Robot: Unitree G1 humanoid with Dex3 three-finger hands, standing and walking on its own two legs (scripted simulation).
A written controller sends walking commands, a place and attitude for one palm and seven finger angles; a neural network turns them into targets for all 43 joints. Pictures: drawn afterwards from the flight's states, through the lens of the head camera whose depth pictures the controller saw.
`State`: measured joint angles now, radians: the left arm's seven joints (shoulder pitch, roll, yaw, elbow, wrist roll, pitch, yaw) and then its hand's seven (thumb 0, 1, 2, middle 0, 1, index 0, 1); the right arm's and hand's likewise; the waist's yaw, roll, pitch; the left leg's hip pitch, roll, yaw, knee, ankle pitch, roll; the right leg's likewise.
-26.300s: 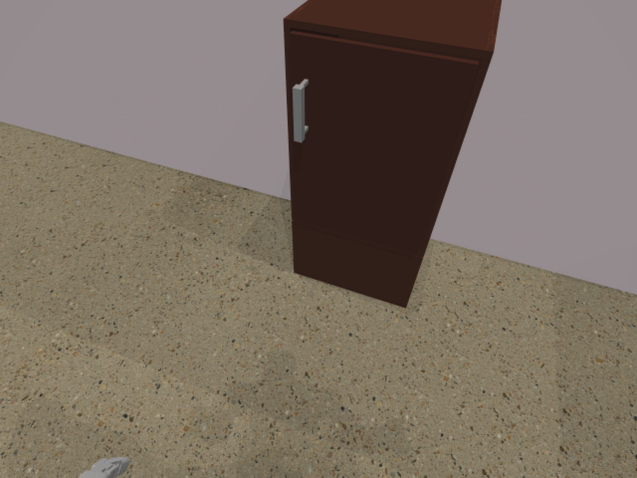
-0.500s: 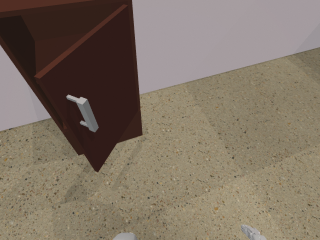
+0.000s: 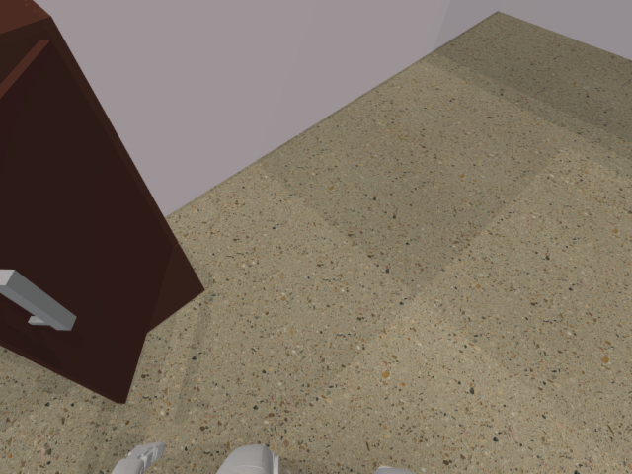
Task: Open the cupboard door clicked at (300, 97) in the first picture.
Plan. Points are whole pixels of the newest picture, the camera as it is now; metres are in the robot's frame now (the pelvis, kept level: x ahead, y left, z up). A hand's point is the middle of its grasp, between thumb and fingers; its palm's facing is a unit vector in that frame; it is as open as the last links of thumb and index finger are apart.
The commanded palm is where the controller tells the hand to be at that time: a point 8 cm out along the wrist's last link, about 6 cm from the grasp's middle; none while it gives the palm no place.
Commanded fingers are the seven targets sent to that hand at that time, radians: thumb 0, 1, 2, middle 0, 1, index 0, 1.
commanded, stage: walk to a spot facing it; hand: left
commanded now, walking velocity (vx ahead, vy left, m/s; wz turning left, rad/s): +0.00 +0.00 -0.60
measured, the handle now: (23, 302) +0.32 +0.43 -0.01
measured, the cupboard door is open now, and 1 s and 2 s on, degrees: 45 45 45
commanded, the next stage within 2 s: turn to face it in 1.84 s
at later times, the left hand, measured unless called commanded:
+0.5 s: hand (209, 442) +0.17 +0.17 -0.15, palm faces -0.29 -0.94 -0.18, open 7.4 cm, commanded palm none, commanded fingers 0.00 0.90 0.90 -0.20 -0.30 -0.20 -0.30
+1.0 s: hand (270, 379) +0.27 +0.10 -0.19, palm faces -0.46 -0.87 -0.15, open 7.4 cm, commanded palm none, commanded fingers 0.00 0.90 0.90 -0.20 -0.30 -0.20 -0.30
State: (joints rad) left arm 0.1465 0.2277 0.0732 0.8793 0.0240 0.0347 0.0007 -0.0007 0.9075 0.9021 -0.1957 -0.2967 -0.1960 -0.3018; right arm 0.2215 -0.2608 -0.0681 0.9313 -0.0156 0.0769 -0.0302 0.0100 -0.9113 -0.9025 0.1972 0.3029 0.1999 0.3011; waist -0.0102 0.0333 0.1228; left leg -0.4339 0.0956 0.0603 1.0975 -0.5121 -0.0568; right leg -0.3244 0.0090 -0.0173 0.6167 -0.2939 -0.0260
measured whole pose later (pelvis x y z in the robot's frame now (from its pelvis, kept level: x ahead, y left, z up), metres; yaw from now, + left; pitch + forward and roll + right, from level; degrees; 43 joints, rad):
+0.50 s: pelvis +0.03 +0.01 +0.01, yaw -18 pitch +2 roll -1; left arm 0.18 0.23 0.08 0.91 0.03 0.07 -0.06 0.00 0.91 0.90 -0.19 -0.30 -0.19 -0.30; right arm 0.30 -0.18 -0.02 0.90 -0.04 -0.01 -0.02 0.01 -0.91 -0.90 0.20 0.30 0.20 0.30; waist -0.01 -0.01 0.06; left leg -0.20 0.13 0.22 0.48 -0.30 -0.02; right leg -0.43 -0.05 -0.06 0.85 -0.41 0.04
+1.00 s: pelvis +0.20 -0.07 -0.01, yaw -33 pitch +0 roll -1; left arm 0.36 0.20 0.07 1.04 0.02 -0.01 -0.02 0.00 0.90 0.90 -0.20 -0.30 -0.20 -0.30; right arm 0.14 -0.21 -0.04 0.88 -0.04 -0.06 0.01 0.01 -0.91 -0.90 0.20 0.30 0.20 0.30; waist 0.03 -0.04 0.06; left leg -0.44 0.07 0.09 0.64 -0.18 0.00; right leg -0.12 0.02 0.06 0.71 -0.51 -0.01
